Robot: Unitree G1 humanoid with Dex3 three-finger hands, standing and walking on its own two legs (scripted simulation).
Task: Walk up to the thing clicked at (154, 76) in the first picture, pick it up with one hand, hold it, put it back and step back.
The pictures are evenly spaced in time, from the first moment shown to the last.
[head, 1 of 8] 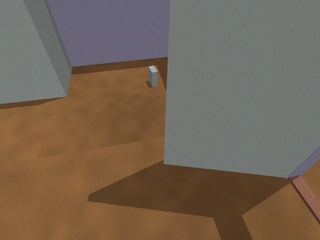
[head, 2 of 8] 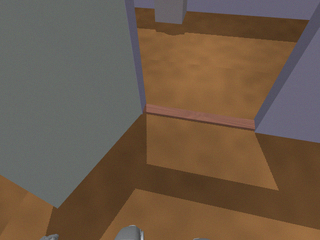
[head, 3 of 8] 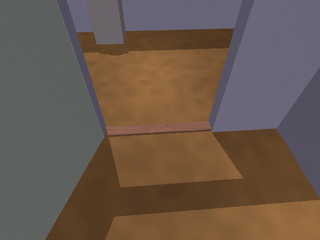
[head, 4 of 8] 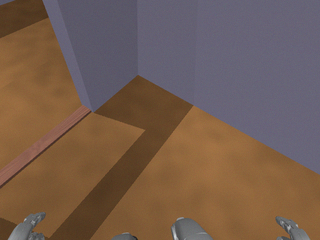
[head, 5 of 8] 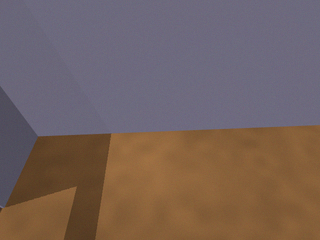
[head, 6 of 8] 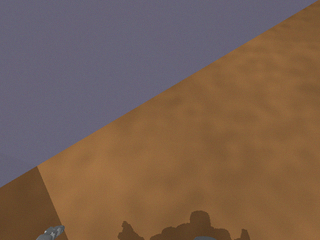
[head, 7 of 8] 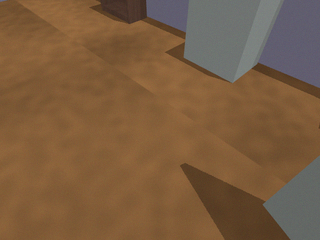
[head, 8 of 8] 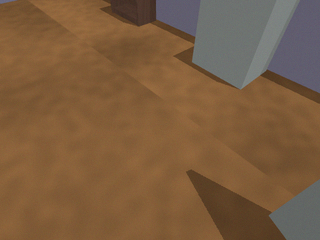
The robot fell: no
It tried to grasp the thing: no
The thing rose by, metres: 0.00
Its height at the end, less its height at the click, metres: +0.00
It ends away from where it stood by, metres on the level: 0.00
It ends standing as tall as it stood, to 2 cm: yes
